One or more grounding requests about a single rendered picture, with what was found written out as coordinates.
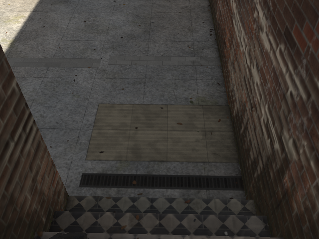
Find stairs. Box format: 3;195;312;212
34;195;284;239

